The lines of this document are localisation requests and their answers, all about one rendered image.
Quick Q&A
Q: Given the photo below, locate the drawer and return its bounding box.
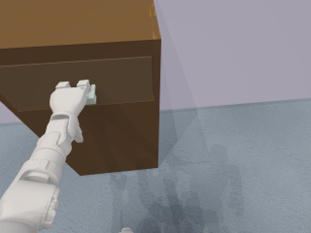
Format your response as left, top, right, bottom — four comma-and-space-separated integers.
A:
0, 55, 153, 111

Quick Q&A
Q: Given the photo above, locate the left robot forearm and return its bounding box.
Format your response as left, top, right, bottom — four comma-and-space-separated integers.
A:
0, 111, 79, 215

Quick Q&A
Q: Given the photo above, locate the cabinet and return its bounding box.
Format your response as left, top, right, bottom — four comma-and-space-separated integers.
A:
0, 0, 161, 176

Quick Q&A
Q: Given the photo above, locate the left robot hand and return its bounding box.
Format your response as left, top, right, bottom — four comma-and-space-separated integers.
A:
50, 80, 91, 143

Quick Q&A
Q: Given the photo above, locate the robot left upper arm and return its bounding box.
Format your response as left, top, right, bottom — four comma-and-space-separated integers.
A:
0, 180, 60, 233

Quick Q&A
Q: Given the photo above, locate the handle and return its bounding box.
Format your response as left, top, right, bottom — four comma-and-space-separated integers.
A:
86, 84, 96, 105

